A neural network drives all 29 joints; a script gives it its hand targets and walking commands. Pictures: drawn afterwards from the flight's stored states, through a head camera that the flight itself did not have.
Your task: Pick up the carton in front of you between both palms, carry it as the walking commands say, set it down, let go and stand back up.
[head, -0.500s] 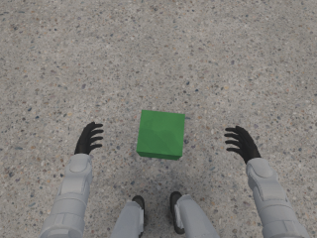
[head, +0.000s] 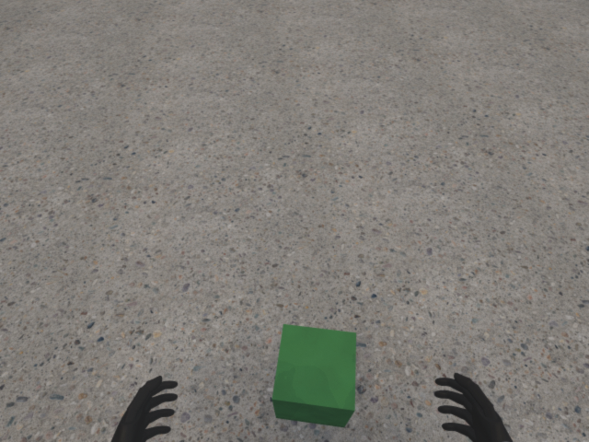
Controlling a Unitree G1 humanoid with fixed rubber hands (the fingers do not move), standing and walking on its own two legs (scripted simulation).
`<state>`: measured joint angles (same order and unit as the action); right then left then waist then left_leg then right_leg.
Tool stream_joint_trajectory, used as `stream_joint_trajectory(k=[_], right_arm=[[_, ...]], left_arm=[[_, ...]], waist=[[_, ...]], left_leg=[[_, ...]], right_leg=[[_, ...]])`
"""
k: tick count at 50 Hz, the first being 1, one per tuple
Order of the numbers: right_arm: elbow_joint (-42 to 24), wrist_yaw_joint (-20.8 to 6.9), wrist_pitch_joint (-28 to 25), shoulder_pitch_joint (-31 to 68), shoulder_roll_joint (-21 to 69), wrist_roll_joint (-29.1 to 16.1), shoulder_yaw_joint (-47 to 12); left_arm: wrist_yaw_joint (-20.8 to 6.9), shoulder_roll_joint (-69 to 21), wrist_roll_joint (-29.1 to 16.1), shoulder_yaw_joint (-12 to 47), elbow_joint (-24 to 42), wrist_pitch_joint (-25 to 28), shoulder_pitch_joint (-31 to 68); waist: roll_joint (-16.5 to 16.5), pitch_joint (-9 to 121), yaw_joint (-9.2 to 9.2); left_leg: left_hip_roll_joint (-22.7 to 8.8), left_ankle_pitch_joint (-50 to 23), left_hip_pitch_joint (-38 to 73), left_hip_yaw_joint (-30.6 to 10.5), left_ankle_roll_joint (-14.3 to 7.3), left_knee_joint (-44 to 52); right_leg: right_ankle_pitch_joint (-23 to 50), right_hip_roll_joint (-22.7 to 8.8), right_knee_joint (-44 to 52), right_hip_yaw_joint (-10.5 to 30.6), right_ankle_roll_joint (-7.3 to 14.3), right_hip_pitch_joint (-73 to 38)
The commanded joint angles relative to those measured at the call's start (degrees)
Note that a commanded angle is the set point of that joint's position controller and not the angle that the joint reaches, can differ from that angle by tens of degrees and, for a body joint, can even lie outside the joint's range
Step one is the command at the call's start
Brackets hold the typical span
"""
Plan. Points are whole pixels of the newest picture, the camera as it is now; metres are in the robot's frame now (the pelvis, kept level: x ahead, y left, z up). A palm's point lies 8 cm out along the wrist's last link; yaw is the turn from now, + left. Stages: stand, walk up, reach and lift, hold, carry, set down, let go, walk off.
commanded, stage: let go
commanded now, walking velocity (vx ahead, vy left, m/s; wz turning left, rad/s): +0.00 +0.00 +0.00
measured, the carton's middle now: (314, 377) +0.38 -0.04 -0.65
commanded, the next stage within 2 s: stand in 0.36 s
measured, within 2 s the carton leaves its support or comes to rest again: neither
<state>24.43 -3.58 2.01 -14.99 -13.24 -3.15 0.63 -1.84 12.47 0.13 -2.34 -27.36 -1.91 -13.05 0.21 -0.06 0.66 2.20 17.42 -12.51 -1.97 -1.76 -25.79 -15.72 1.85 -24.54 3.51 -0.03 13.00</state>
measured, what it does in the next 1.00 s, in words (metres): stands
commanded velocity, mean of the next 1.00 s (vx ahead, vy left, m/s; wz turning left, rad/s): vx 0.00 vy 0.00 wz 0.00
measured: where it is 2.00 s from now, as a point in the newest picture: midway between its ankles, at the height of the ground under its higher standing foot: outside the picture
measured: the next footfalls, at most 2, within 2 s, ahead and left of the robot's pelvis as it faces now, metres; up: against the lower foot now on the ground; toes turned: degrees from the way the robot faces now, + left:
none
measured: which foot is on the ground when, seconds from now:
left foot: down 0.00-1.00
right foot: down 0.00-1.00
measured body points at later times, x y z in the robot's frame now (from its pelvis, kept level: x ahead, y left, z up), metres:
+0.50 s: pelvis -0.04 -0.01 -0.01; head -0.05 -0.01 +0.44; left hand +0.11 +0.23 -0.09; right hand +0.13 -0.27 -0.07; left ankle -0.05 +0.10 -0.74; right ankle -0.04 -0.12 -0.74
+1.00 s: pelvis +0.00 -0.03 +0.00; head +0.02 -0.04 +0.45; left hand +0.12 +0.27 -0.10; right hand +0.15 -0.32 -0.10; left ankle -0.05 +0.10 -0.74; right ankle -0.04 -0.12 -0.74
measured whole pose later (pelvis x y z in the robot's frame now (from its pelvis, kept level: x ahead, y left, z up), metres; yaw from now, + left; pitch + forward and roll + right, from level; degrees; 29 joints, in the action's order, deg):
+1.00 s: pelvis +0.00 -0.03 +0.00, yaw +2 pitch +1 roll +0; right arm 42.3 1.4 0.1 -10.0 -20.1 1.8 2.0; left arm 1.4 19.2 2.0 -3.0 -43.2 -0.2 -11.3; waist 0.9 -1.1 -0.3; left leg 0.8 18.4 -9.3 -3.2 0.5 -27.0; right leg -18.1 2.5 -27.7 0.7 2.1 10.3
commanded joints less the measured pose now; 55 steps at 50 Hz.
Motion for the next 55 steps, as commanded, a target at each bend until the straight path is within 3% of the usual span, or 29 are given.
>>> stream_joint_trajectory(k=[1,3,4,6,9,10,11,12,14,15,16,17,18,19,20,21,22,24,32,35,38,41,42,45,51,52,53,54,55], right_arm=[[-5.4,0.1,0.8,3.3,-7.0,3.2,4.5],[-2.5,-0.2,1.7,1.7,-5.9,2.3,2.6],[-5.1,-0.4,2.6,5.2,-6.7,3.6,4.0],[-4.2,-1.0,2.9,4.5,-5.7,3.8,5.7],[-3.6,-1.2,5.6,3.5,-5.2,3.8,3.1],[-4.5,-0.9,5.7,5.5,-6.7,5.4,6.7],[-6.8,0.6,9.0,5.4,-8.1,5.5,6.9],[-8.1,1.0,10.0,6.6,-7.8,4.6,3.3],[-10.7,1.3,10.5,6.1,-7.7,5.6,5.3],[-9.4,1.5,10.6,7.8,-7.9,4.9,3.7],[-9.2,1.5,10.4,7.5,-6.2,5.2,3.9],[-9.5,1.4,10.1,7.8,-3.8,3.9,1.6],[-10.4,1.7,10.8,6.7,-5.5,4.9,2.4],[-10.5,1.4,11.2,10.6,-6.4,5.3,2.4],[-1.6,4.1,6.1,8.1,-12.7,5.5,5.0],[0.9,4.8,3.9,8.2,-10.1,5.9,4.7],[1.8,4.6,2.4,7.4,-12.2,5.7,5.6],[2.6,4.4,0.6,5.6,-11.0,5.9,4.3],[8.3,4.1,-2.1,6.3,-11.7,6.1,4.1],[9.0,4.1,-2.5,6.7,-13.5,5.2,3.9],[11.6,4.8,-2.4,3.5,-15.4,5.4,4.1],[13.2,4.5,-2.1,5.8,-13.5,5.0,3.3],[12.5,4.4,-2.2,4.3,-14.7,4.7,4.0],[14.9,5.2,-2.9,5.0,-12.8,5.1,2.8],[15.5,5.8,-2.3,6.9,-15.1,5.0,3.7],[15.8,5.4,-2.1,5.5,-15.7,4.8,3.1],[16.9,5.8,-1.9,4.7,-15.2,4.5,3.4],[16.9,5.8,-2.3,5.0,-14.1,4.8,2.9],[16.9,5.9,-2.1,5.0,-16.0,4.8,3.6]], left_arm=[[-0.8,4.2,-0.3,-0.9,9.4,-0.9,0.2],[-0.3,3.5,-2.2,1.3,9.6,-1.8,3.4],[-1.1,4.3,-0.7,0.8,8.4,-2.6,2.7],[-0.7,5.2,0.1,-2.1,10.4,-3.5,2.7],[-1.5,3.8,-0.7,0.3,6.6,-6.3,2.1],[-1.6,5.4,1.4,-2.9,7.0,-7.0,2.4],[-1.0,3.8,-1.4,1.2,4.8,-5.9,-0.3],[-0.7,3.9,-0.3,-1.2,5.9,-5.1,2.0],[-0.2,4.8,-0.8,-0.5,7.5,-5.3,-0.1],[0.0,6.1,0.4,-1.4,6.5,-4.9,3.0],[0.1,3.3,-0.7,-1.4,9.1,-4.9,1.6],[0.0,2.6,-0.6,0.4,12.0,-3.7,5.2],[-0.2,2.7,-0.3,0.9,8.3,-5.0,2.0],[-0.4,5.7,-1.2,-1.4,7.9,-4.6,5.3],[1.4,11.7,2.7,-3.1,-1.2,-2.8,-1.5],[2.7,13.1,2.4,-3.8,-1.9,-1.4,-2.5],[3.0,14.0,4.1,-4.0,-2.1,-0.9,1.2],[3.2,14.0,2.9,-3.7,-1.9,-0.2,2.2],[2.6,12.5,2.5,-2.2,-7.3,2.5,3.0],[2.9,14.7,2.6,-3.1,-8.6,2.5,3.0],[3.0,14.9,2.3,-3.6,-10.1,2.9,1.0],[3.8,16.8,2.0,-3.5,-11.2,2.7,0.4],[3.8,16.3,2.3,-3.8,-11.8,2.4,-0.1],[3.5,16.4,1.8,-2.9,-12.6,2.5,2.0],[3.9,16.0,1.6,-2.5,-14.6,2.3,0.8],[3.7,16.3,2.1,-2.3,-15.8,2.5,0.5],[3.7,16.8,2.3,-2.1,-15.3,2.0,2.0],[3.7,17.0,1.8,-3.0,-15.6,2.6,3.1],[3.6,15.5,1.3,-2.1,-15.3,3.2,1.7]], waist=[[3.3,9.1,-1.70],[1.1,0.2,0.12],[0.7,2.1,-1.54],[2.3,1.9,-0.86],[-0.7,-6.5,-0.60],[1.6,-7.8,0.29],[-1.6,-4.8,2.44],[0.2,-6.0,-1.34],[0.8,-4.7,0.83],[2.4,-7.2,0.38],[-1.5,-1.2,-1.59],[2.9,-4.5,-0.92],[2.8,-4.4,-0.09],[0.9,-4.8,-0.75],[5.8,-4.1,-0.96],[4.1,-1.9,-1.81],[4.0,-4.5,0.18],[2.4,-4.7,-0.77],[-2.8,1.3,-0.33],[-4.3,1.3,-1.01],[-1.2,3.9,-0.80],[-2.7,3.9,-2.28],[-1.6,5.8,-0.56],[-0.4,5.7,-1.22],[-1.4,6.1,-1.27],[3.5,3.5,-1.18],[3.6,4.6,0.28],[-1.5,8.3,-1.10],[-0.5,5.2,-0.94]], left_leg=[[-2.7,-31.8,10.5,-2.7,3.9,1.0],[-2.4,-24.9,6.4,-2.9,3.6,3.4],[-2.3,-21.1,8.6,-1.6,3.4,3.1],[-2.7,-21.8,8.7,-1.1,3.9,4.0],[-4.2,-4.1,5.5,-1.4,2.5,7.8],[-2.8,-7.4,3.2,0.0,2.8,6.4],[-3.7,-9.2,5.9,-1.0,2.6,5.2],[-4.0,-7.7,6.6,-1.5,2.3,5.6],[-3.0,-10.6,6.4,-0.9,2.2,5.0],[-3.6,-10.7,3.0,-0.9,2.2,4.9],[-2.1,-12.6,7.9,-1.0,2.1,3.7],[-2.7,-13.9,5.0,-1.6,1.9,5.0],[-2.6,-13.6,4.3,-0.6,2.4,4.6],[-2.3,-5.9,2.9,0.2,1.2,5.2],[-3.2,3.7,-3.1,-1.8,2.7,2.5],[-3.3,6.3,-3.7,-1.4,2.3,2.2],[-2.5,9.1,-3.0,-1.3,2.7,0.7],[-3.7,14.2,-1.3,-4.2,1.5,0.8],[-4.3,-6.0,3.2,-3.2,1.4,-2.4],[-5.4,-5.1,0.9,-5.4,1.1,0.2],[-5.6,-19.4,2.3,-3.9,0.9,-1.5],[-5.9,-20.1,2.7,-4.1,0.7,-2.3],[-6.0,-22.3,4.9,-3.2,1.0,-2.8],[-6.9,-22.2,6.2,-4.7,0.9,0.2],[-7.0,-30.6,6.9,-2.7,1.1,-2.2],[-6.8,-28.7,7.0,-3.5,1.6,-1.2],[-6.7,-26.6,6.4,-3.6,1.4,-0.2],[-6.4,-29.7,9.5,-3.7,1.6,0.1],[-6.7,-30.5,8.1,-2.4,1.7,0.1]], right_leg=[[19.1,1.4,-0.6,-2.4,-0.6,-4.9],[16.1,1.5,0.9,-2.3,0.3,-4.4],[10.5,2.1,0.4,-3.5,-0.2,-3.9],[12.0,1.3,1.0,-3.3,-0.1,-4.8],[3.0,0.2,1.5,-4.4,0.1,-5.8],[5.4,0.3,2.5,-3.1,0.2,-7.0],[4.0,2.5,-0.5,-4.6,-0.5,-7.0],[0.9,2.2,-0.2,-4.5,-0.2,-6.6],[3.4,2.2,0.6,-3.7,0.0,-6.5],[3.9,2.2,-0.8,-4.0,-0.5,-6.2],[3.6,1.8,0.0,-3.6,-0.7,-7.5],[5.5,2.2,0.0,-3.9,-0.3,-7.0],[6.2,1.8,0.3,-2.9,-0.4,-6.6],[2.3,1.9,-0.2,-3.6,-0.7,-7.8],[1.4,-2.6,-0.3,-0.7,-1.0,0.7],[-3.6,-4.5,-0.3,0.7,-0.3,0.4],[-8.7,-5.0,0.7,2.3,0.0,3.2],[-12.2,-3.6,1.5,1.7,0.0,6.6],[1.8,-6.7,4.0,5.7,0.7,2.5],[6.3,-4.9,1.4,2.1,-0.1,-1.2],[18.1,-6.3,-1.2,2.0,1.1,-3.6],[26.9,-7.4,-0.9,3.8,0.8,-5.9],[28.8,-6.8,-1.8,1.7,0.8,-6.8],[23.3,-7.4,-0.3,2.9,1.0,-5.6],[32.0,-6.5,-1.4,1.1,1.0,-7.4],[32.0,-7.4,-0.2,2.0,0.5,-8.0],[29.2,-7.3,0.1,1.9,1.1,-7.4],[30.2,-6.3,-0.9,0.4,0.6,-9.3],[32.5,-7.0,-1.2,1.6,1.2,-7.4]])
